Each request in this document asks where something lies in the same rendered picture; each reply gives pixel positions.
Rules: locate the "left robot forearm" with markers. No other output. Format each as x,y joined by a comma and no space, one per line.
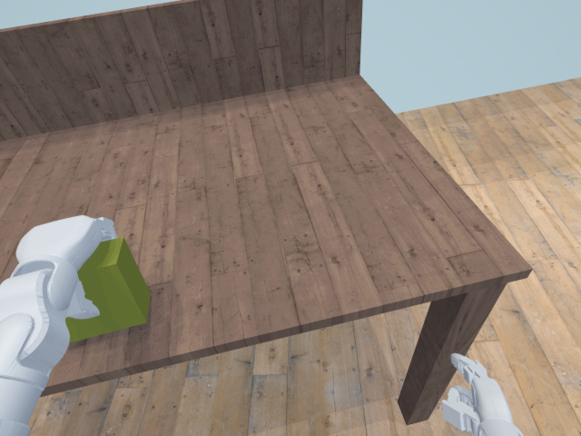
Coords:
34,337

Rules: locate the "sponge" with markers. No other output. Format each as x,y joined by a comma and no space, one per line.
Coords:
113,282

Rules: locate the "left robot hand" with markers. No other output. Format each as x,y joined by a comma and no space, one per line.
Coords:
73,239

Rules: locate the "right robot hand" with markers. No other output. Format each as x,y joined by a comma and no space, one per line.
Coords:
467,409

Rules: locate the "table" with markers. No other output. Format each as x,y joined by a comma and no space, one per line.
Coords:
263,187

